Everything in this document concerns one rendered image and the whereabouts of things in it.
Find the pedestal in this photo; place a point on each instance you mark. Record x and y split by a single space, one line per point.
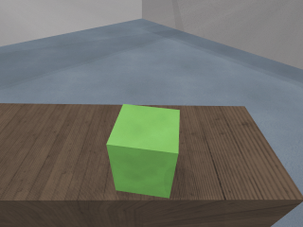
55 170

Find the carton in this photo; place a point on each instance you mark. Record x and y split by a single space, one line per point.
143 149

